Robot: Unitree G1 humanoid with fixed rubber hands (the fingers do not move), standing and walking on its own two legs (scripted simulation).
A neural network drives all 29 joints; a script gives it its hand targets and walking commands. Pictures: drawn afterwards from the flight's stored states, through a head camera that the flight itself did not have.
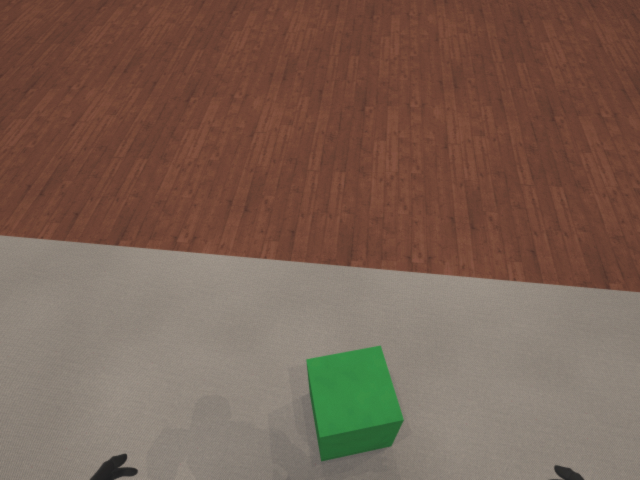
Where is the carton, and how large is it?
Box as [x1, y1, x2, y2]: [306, 346, 403, 460]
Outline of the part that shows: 380,346 306,359 309,390 321,460 391,445 403,419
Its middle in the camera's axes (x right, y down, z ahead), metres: +0.08 +0.46 +1.10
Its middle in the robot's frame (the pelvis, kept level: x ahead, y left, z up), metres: +0.43 -0.05 -0.66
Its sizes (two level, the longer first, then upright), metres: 0.210 0.200 0.250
